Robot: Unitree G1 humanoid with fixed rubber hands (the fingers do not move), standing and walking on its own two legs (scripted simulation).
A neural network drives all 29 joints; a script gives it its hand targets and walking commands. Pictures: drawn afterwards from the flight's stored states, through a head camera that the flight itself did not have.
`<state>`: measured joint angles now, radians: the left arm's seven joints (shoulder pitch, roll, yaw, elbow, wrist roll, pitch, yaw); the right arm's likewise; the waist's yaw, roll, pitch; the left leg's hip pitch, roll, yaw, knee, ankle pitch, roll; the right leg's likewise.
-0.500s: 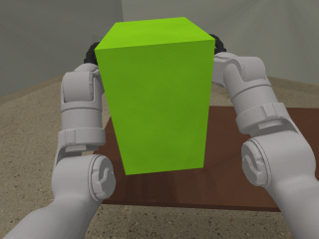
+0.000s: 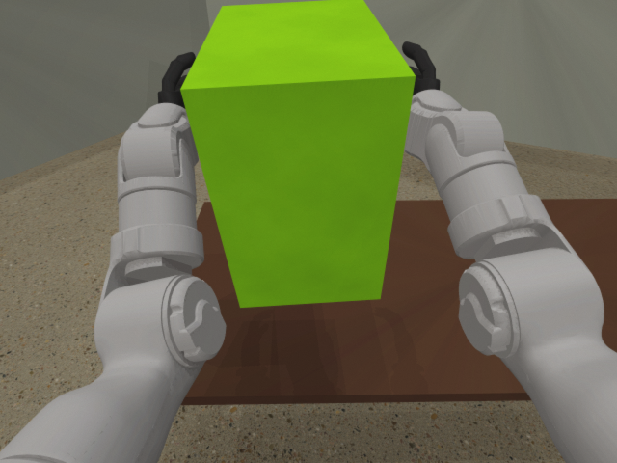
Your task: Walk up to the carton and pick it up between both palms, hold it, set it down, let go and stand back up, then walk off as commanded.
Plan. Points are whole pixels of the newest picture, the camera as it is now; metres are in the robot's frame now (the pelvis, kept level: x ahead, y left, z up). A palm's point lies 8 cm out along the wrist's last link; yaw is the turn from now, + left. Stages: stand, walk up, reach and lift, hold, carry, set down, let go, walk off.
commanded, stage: set down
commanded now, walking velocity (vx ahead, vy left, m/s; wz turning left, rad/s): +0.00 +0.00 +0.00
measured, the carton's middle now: (301, 152) +0.42 -0.02 +0.28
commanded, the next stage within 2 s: none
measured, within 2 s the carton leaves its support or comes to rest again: neither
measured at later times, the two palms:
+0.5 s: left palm (178, 153) +0.42 +0.14 +0.29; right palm (396, 168) +0.38 -0.13 +0.27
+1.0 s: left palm (197, 181) +0.44 +0.12 +0.24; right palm (396, 202) +0.39 -0.14 +0.21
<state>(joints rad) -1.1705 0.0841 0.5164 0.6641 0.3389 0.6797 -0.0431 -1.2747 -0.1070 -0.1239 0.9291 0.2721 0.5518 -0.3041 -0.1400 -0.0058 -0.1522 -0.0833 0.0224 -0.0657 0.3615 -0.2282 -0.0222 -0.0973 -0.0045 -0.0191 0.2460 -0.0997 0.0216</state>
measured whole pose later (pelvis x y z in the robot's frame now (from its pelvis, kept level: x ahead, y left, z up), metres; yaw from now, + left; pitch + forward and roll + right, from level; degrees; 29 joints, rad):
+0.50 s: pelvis +0.01 +0.01 +0.00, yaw +0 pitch -5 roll -2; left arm -1.06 0.09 0.41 0.61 0.32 0.63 -0.05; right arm -1.01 -0.03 -0.09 0.80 0.27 0.39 -0.31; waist -0.16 -0.05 -0.08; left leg -0.03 0.02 -0.07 0.36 -0.24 -0.01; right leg -0.01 0.00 -0.02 0.17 -0.08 0.03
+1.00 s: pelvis +0.01 +0.01 +0.00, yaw +0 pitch -4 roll -2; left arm -0.98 0.09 0.37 0.64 0.30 0.55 -0.07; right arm -0.90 0.01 -0.09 0.76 0.23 0.31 -0.32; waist -0.18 -0.07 -0.03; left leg -0.03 0.02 -0.07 0.36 -0.25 0.00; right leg -0.01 -0.01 -0.02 0.16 -0.08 0.04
